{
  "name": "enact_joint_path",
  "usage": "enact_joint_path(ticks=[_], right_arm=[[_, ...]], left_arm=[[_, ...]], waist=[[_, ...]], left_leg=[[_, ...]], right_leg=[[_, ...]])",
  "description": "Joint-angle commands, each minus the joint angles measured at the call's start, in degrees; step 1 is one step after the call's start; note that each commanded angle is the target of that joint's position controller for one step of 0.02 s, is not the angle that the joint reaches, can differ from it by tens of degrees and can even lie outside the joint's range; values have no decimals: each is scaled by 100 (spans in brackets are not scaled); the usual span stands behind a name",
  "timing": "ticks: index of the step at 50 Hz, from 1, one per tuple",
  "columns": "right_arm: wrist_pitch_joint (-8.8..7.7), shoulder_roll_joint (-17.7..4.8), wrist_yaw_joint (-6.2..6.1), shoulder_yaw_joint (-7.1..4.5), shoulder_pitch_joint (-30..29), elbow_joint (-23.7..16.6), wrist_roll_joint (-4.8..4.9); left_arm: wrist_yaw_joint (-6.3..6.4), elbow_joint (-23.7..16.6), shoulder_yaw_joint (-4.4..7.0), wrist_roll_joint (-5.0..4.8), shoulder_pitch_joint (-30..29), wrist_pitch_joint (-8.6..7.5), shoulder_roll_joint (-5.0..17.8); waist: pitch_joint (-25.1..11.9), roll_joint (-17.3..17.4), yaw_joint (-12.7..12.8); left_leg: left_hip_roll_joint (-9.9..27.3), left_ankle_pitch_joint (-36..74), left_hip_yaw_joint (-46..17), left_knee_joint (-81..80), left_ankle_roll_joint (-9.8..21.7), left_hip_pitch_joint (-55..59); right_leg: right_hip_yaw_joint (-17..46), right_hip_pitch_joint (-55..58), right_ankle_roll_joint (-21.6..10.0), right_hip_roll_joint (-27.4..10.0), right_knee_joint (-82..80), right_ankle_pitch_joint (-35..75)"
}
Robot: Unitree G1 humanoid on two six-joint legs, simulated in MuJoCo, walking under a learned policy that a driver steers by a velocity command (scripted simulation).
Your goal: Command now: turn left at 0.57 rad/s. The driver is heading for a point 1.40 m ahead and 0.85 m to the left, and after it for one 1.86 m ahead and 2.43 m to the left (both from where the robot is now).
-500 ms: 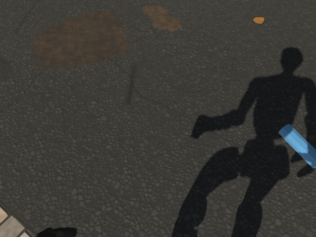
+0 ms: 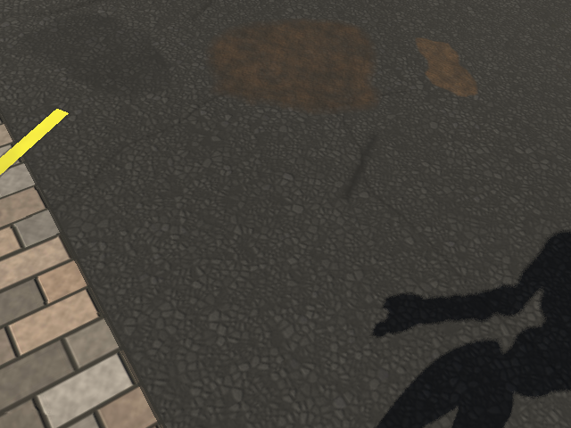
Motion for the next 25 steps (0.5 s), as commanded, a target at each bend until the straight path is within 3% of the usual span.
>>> enact_joint_path(ticks=[1,5,8,11,12,13,14,15,16,17,18,21,25], right_arm=[[-23,-1040,-76,-307,-43,-449,18],[43,-1108,-22,-352,-123,-570,6],[83,-1104,17,-366,-241,-657,48],[143,-1055,-1,-360,-505,-761,157],[150,-904,-20,-323,-439,-797,156],[145,-553,4,-236,-93,-780,73],[82,-852,13,-340,-149,-950,112],[48,-1288,24,-479,6,-808,24],[73,-1361,41,-536,76,-661,61],[140,-1193,28,-521,170,-535,71],[189,-1055,34,-481,154,-540,68],[198,-723,90,-355,-237,-753,151],[180,-569,160,-250,-507,-957,87]], left_arm=[[-42,-444,25,-22,-330,-130,298],[-139,-444,21,-68,-300,-205,368],[-213,-441,31,-99,-194,-284,426],[-292,-332,67,-99,225,-352,469],[-284,-289,133,-52,388,-346,674],[-241,-371,193,41,353,-289,1029],[-261,-360,215,227,292,-262,1199],[-248,-524,136,178,33,-280,880],[-214,-591,59,122,-209,-268,604],[-187,-644,25,62,-342,-245,513],[-160,-648,-2,-10,-357,-227,468],[-82,-597,7,52,-45,-130,577],[-91,-582,99,41,87,-50,859]], waist=[[-668,920,-67],[-613,1013,-101],[-698,1062,-78],[-762,1003,222],[-854,768,213],[-951,-507,-46],[-596,-1654,-101],[-534,-1043,-113],[-476,-719,-179],[-414,-560,-212],[-323,-578,-138],[-297,-746,117],[-503,-872,310]], left_leg=[[1291,930,-1635,-645,851,1188],[1237,970,-2050,-571,959,862],[1177,1485,-2406,-406,945,969],[864,1566,-2435,-66,645,803],[610,798,-2234,241,376,326],[-61,-1202,-1357,1453,29,-488],[-628,-2704,-521,2514,-285,-1556],[-198,-2470,-546,3607,-511,-1672],[-132,-2084,-473,3996,-614,-1656],[-88,-1786,-396,4239,-731,-1703],[-54,-1532,-341,4462,-835,-1866],[107,-1191,106,3944,-983,-1949],[409,-1246,385,2773,-982,-1453]], right_leg=[[215,-301,96,-25,-796,60],[232,350,74,110,-1495,-211],[252,737,-9,188,-2053,-316],[116,1708,-194,167,-3591,672],[371,2407,-372,-318,-3863,1238],[1426,3040,-866,-1533,-3949,2130],[2593,2756,-1832,-2344,-4063,3040],[2333,2646,-2043,-2449,-4013,3055],[1711,2544,-1788,-2058,-3913,2881],[1244,2560,-1554,-1704,-3844,2599],[1015,2603,-1538,-1614,-3824,2689],[465,2838,-1617,-1450,-3909,2842],[195,3081,-1699,-1688,-3875,2920]])
Velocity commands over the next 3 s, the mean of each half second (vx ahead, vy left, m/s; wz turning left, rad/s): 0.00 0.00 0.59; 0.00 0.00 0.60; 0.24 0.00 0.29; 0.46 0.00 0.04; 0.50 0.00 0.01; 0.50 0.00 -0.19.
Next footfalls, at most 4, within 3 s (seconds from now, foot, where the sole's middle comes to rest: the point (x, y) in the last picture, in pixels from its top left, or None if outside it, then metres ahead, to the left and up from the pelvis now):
0.24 right None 0.07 -0.14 -0.78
0.66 left None -0.01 0.12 -0.78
1.16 right None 0.11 -0.06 -0.78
1.58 left None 0.09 0.29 -0.78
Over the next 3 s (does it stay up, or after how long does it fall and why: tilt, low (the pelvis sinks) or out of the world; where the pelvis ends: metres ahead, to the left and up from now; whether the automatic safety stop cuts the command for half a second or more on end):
stays up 0.63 0.67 0.00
